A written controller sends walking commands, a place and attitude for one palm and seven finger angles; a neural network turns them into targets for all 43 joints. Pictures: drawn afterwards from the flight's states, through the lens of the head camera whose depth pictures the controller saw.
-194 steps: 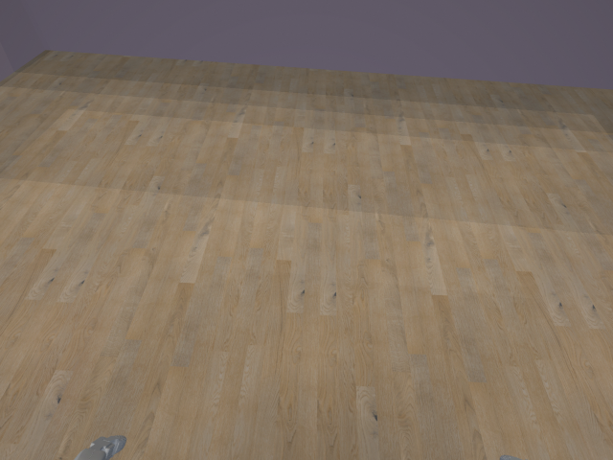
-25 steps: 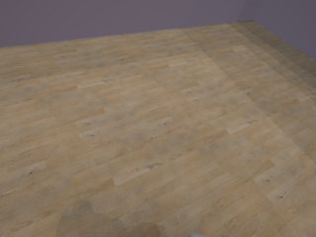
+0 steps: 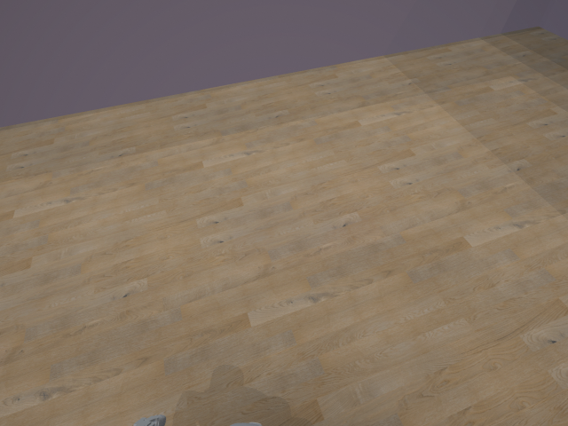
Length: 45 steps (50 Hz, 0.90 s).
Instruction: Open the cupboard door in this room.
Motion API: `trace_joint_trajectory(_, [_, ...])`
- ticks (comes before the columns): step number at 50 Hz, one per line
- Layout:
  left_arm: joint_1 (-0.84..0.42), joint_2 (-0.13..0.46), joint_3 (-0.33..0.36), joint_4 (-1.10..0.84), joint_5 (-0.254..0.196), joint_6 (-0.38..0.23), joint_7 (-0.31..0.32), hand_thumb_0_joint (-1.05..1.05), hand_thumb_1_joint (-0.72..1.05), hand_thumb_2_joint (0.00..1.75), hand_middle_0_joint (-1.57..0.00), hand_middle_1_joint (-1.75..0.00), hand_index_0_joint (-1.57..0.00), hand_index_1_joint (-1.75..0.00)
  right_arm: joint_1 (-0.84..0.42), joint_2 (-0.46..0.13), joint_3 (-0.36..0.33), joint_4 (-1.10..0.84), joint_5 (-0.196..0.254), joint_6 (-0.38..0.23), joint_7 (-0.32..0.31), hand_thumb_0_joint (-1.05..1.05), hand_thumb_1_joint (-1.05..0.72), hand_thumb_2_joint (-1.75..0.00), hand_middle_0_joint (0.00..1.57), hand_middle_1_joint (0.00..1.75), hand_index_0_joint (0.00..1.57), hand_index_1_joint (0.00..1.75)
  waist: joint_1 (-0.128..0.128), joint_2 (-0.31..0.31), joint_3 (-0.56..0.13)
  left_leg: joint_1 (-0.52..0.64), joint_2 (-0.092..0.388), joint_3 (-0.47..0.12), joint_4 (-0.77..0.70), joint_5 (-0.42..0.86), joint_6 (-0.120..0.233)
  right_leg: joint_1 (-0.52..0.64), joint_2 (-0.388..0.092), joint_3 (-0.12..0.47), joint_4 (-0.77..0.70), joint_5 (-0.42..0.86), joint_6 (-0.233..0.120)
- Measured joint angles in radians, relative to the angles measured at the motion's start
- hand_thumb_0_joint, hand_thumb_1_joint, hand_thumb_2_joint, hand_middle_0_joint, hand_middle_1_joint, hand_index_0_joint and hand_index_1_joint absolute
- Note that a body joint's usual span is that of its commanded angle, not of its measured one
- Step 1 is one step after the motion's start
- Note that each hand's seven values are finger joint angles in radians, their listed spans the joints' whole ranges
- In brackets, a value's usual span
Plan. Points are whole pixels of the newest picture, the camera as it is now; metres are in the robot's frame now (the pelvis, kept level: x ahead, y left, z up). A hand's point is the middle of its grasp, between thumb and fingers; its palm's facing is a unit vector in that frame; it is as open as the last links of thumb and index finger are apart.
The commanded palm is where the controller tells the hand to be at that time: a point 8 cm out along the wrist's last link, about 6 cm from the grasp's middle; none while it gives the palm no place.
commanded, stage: turn or walk to find it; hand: left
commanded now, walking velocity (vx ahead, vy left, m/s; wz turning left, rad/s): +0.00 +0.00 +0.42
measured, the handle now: out of the picture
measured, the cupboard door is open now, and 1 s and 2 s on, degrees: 0 0 0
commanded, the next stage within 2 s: none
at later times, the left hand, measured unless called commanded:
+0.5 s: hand out of the picture -0.10 +0.25 -0.19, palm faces +0.30 -0.92 -0.24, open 7.4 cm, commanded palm none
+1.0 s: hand out of the picture -0.04 +0.22 -0.14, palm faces +0.40 -0.87 -0.28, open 7.4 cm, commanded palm none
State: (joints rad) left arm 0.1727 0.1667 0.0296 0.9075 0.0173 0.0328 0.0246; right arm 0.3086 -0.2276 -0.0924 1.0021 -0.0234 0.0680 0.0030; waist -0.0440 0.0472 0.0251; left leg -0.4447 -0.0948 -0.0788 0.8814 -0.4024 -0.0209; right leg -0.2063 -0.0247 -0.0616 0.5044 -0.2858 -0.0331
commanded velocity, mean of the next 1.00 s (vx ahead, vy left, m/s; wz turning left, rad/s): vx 0.00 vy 0.00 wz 0.42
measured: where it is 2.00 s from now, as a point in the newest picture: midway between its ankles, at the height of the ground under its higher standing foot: outside the picture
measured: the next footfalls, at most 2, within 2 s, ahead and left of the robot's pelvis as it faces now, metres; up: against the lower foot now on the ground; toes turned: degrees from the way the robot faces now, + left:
left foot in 0.42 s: -0.03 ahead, +0.15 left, +0.00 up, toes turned +16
right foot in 0.92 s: +0.01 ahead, -0.08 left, +0.00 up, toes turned +20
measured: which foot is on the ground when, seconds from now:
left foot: up 0.00-0.40, down 0.42-0.92, up 0.94-1.00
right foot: down 0.00-0.42, up 0.44-0.90, down 0.92-1.00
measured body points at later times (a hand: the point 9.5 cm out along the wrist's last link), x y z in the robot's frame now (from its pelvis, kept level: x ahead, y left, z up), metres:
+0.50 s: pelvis -0.04 +0.04 -0.01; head -0.03 +0.07 +0.44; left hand -0.11 +0.30 -0.17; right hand +0.13 -0.17 -0.13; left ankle -0.07 +0.14 -0.74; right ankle -0.02 -0.09 -0.70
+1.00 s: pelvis -0.07 +0.00 -0.01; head -0.04 -0.03 +0.44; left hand -0.06 +0.27 -0.12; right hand +0.05 -0.22 -0.17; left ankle -0.09 +0.13 -0.71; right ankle -0.03 -0.09 -0.74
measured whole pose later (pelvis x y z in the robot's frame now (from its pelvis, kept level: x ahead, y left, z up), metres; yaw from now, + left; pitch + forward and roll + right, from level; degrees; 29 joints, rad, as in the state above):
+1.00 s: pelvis -0.07 +0.00 -0.01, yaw +25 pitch -1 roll +1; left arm 0.15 0.17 0.03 0.89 0.02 0.02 0.02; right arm 0.28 -0.23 -0.09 0.99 -0.02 0.07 0.00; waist -0.04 0.06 0.05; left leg -0.42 -0.07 -0.08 0.82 -0.41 -0.02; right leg -0.23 -0.04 -0.09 0.56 -0.30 -0.03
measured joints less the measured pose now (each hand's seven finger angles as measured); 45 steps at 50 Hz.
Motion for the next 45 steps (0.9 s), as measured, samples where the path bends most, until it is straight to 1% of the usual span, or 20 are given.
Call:
trace_joint_trajectory(2, [0.022,-0.004,-0.002,0.008,-0.002,-0.002,0.000,0.01,0.90,0.90,-0.20,-0.30,-0.20,-0.30,-0.007,-0.011,-0.006,-0.001,-0.001,0.003,0.007,0.01,-0.91,-0.90,0.20,0.30,0.20,0.30,0.004,-0.001,-0.001,-0.037,0.028,0.018,0.147,0.029,-0.015,0.018,-0.008,-0.018,-0.026,0.013,-0.004])
trace_joint_trajectory(4, [0.038,-0.008,-0.003,0.018,-0.002,-0.008,-0.001,0.01,0.90,0.90,-0.20,-0.30,-0.20,-0.30,-0.014,-0.021,-0.009,-0.004,-0.001,0.002,0.009,0.01,-0.91,-0.90,0.20,0.30,0.20,0.30,0.004,0.003,0.004,-0.053,0.059,0.020,0.231,0.065,-0.031,0.030,-0.013,-0.042,-0.042,0.022,-0.005])
trace_joint_trajectory(6, [0.052,-0.012,-0.005,0.024,-0.002,-0.013,-0.001,0.01,0.90,0.90,-0.20,-0.30,-0.20,-0.30,-0.018,-0.029,-0.010,-0.002,-0.001,0.004,0.009,0.01,-0.91,-0.90,0.20,0.30,0.20,0.30,0.008,0.003,0.008,-0.052,0.086,0.019,0.268,0.081,-0.046,0.036,-0.020,-0.067,-0.045,0.023,-0.006])
trace_joint_trajectory(9, [0.073,-0.017,-0.005,0.031,0.002,-0.020,-0.001,0.01,0.90,0.90,-0.20,-0.30,-0.20,-0.30,-0.033,-0.036,-0.010,0.007,-0.002,0.013,0.008,0.00,-0.91,-0.90,0.20,0.30,0.20,0.30,0.023,-0.002,0.013,-0.032,0.116,0.021,0.267,0.075,-0.059,0.032,-0.033,-0.098,-0.036,0.018,-0.005])
trace_joint_trajectory(12, [0.094,-0.015,-0.002,0.041,0.009,-0.022,-0.001,0.01,0.91,0.90,-0.20,-0.30,-0.20,-0.30,-0.058,-0.038,-0.005,0.012,0.000,0.018,0.007,0.01,-0.91,-0.90,0.20,0.30,0.20,0.30,0.041,-0.013,0.023,0.007,0.132,0.036,0.199,0.032,-0.065,0.021,-0.052,-0.122,-0.022,0.014,0.000])
trace_joint_trajectory(17, [0.119,0.011,0.007,0.062,0.019,-0.018,-0.006,0.01,0.91,0.90,-0.20,-0.30,-0.20,-0.30,-0.123,-0.024,0.012,-0.003,0.011,0.008,0.006,0.01,-0.91,-0.90,0.20,0.30,0.19,0.30,0.074,-0.046,0.046,0.103,0.133,0.094,-0.035,-0.046,-0.053,-0.010,-0.093,-0.152,0.022,0.003,0.023])
trace_joint_trajectory(19, [0.127,0.027,0.014,0.072,0.020,-0.014,-0.007,0.01,0.91,0.90,-0.20,-0.30,-0.20,-0.30,-0.148,-0.016,0.020,-0.017,0.016,-0.004,0.006,0.01,-0.91,-0.90,0.20,0.30,0.19,0.30,0.082,-0.060,0.052,0.152,0.125,0.119,-0.159,-0.017,-0.044,-0.027,-0.112,-0.164,0.055,-0.008,0.038])
trace_joint_trajectory(20, [0.132,0.036,0.017,0.077,0.017,-0.010,-0.008,0.01,0.90,0.90,-0.20,-0.30,-0.20,-0.30,-0.157,-0.014,0.024,-0.025,0.017,-0.013,0.006,0.01,-0.91,-0.90,0.20,0.30,0.19,0.30,0.083,-0.065,0.051,0.185,0.121,0.131,-0.242,0.038,-0.038,-0.038,-0.121,-0.172,0.080,-0.018,0.048])
trace_joint_trajectory(21, [0.138,0.047,0.021,0.080,0.012,-0.005,-0.008,0.01,0.90,0.90,-0.20,-0.30,-0.20,-0.30,-0.165,-0.011,0.027,-0.033,0.016,-0.024,0.007,0.01,-0.91,-0.90,0.20,0.30,0.20,0.30,0.083,-0.071,0.049,0.210,0.117,0.137,-0.308,0.100,-0.017,-0.055,-0.132,-0.177,0.116,-0.034,0.059])
trace_joint_trajectory(22, [0.136,0.062,0.026,0.087,0.008,0.004,-0.008,0.01,0.90,0.90,-0.20,-0.30,-0.20,-0.30,-0.176,0.001,0.029,-0.037,0.014,-0.033,0.007,0.01,-0.91,-0.90,0.20,0.30,0.20,0.30,0.089,-0.093,0.054,0.208,0.102,0.143,-0.304,0.107,0.009,-0.080,-0.142,-0.152,0.177,-0.090,0.072])
trace_joint_trajectory(23, [0.135,0.073,0.030,0.092,0.007,0.016,-0.006,0.01,0.91,0.90,-0.20,-0.30,-0.20,-0.30,-0.184,0.011,0.034,-0.042,0.013,-0.038,0.008,0.01,-0.91,-0.90,0.20,0.30,0.20,0.30,0.095,-0.105,0.056,0.206,0.095,0.147,-0.292,0.095,0.030,-0.110,-0.135,-0.115,0.256,-0.161,0.080])
trace_joint_trajectory(24, [0.134,0.082,0.033,0.098,0.008,0.028,-0.004,0.01,0.91,0.90,-0.20,-0.30,-0.20,-0.30,-0.189,0.021,0.040,-0.046,0.011,-0.042,0.008,0.00,-0.91,-0.90,0.20,0.30,0.20,0.30,0.097,-0.110,0.052,0.208,0.093,0.148,-0.291,0.085,0.044,-0.140,-0.121,-0.084,0.335,-0.205,0.085])
trace_joint_trajectory(26, [0.124,0.092,0.038,0.107,0.008,0.045,-0.005,0.01,0.91,0.90,-0.20,-0.30,-0.20,-0.30,-0.187,0.035,0.048,-0.054,0.007,-0.047,0.000,0.00,-0.91,-0.90,0.20,0.30,0.20,0.30,0.092,-0.106,0.042,0.220,0.092,0.136,-0.319,0.090,0.056,-0.186,-0.097,-0.046,0.462,-0.211,0.092])
trace_joint_trajectory(28, [0.106,0.096,0.041,0.104,0.008,0.045,-0.011,0.01,0.91,0.90,-0.19,-0.30,-0.20,-0.30,-0.183,0.042,0.055,-0.057,0.007,-0.048,-0.006,0.00,-0.91,-0.90,0.20,0.30,0.20,0.30,0.086,-0.097,0.036,0.230,0.087,0.120,-0.358,0.118,0.059,-0.218,-0.084,-0.022,0.537,-0.171,0.099])
trace_joint_trajectory(30, [0.087,0.096,0.040,0.092,0.007,0.038,-0.015,0.01,0.91,0.90,-0.19,-0.30,-0.19,-0.30,-0.178,0.047,0.060,-0.056,0.008,-0.050,-0.008,0.00,-0.91,-0.90,0.20,0.30,0.20,0.30,0.082,-0.089,0.034,0.238,0.080,0.105,-0.394,0.146,0.065,-0.235,-0.078,-0.002,0.566,-0.135,0.107])
trace_joint_trajectory(33, [0.058,0.093,0.039,0.071,0.006,0.029,-0.016,0.01,0.91,0.90,-0.19,-0.30,-0.19,-0.30,-0.163,0.052,0.061,-0.054,0.009,-0.052,-0.009,0.00,-0.90,-0.90,0.20,0.30,0.20,0.30,0.074,-0.081,0.032,0.241,0.065,0.086,-0.432,0.178,0.070,-0.241,-0.074,0.022,0.562,-0.106,0.118])
trace_joint_trajectory(36, [0.030,0.084,0.037,0.053,0.005,0.027,-0.014,0.01,0.91,0.90,-0.19,-0.30,-0.19,-0.30,-0.141,0.054,0.057,-0.050,0.007,-0.050,-0.009,0.00,-0.90,-0.90,0.20,0.30,0.20,0.30,0.060,-0.072,0.030,0.234,0.052,0.067,-0.448,0.198,0.071,-0.225,-0.068,0.035,0.514,-0.111,0.124])
trace_joint_trajectory(40, [-0.008,0.067,0.032,0.032,0.001,0.028,-0.011,0.01,0.91,0.90,-0.19,-0.30,-0.19,-0.30,-0.107,0.047,0.048,-0.044,0.002,-0.044,-0.008,0.00,-0.90,-0.90,0.20,0.30,0.20,0.30,0.032,-0.051,0.030,0.211,0.042,0.039,-0.443,0.213,0.063,-0.184,-0.048,0.041,0.404,-0.149,0.120])
trace_joint_trajectory(43, [-0.033,0.050,0.024,0.013,-0.003,0.020,-0.010,0.01,0.91,0.90,-0.19,-0.30,-0.19,-0.30,-0.082,0.035,0.040,-0.036,-0.001,-0.034,-0.006,0.00,-0.90,-0.90,0.20,0.30,0.20,0.30,0.014,-0.031,0.032,0.181,0.036,0.014,-0.424,0.219,0.049,-0.133,-0.027,0.039,0.275,-0.146,0.109])
trace_joint_trajectory(45, [-0.040,0.040,0.019,-0.001,-0.006,0.009,-0.010,0.01,0.91,0.90,-0.19,-0.30,-0.19,-0.30,-0.066,0.026,0.033,-0.030,0.000,-0.028,-0.005,0.00,-0.90,-0.90,0.20,0.30,0.20,0.30,0.008,-0.021,0.030,0.155,0.030,-0.001,-0.399,0.217,0.036,-0.081,-0.014,0.033,0.150,-0.086,0.101])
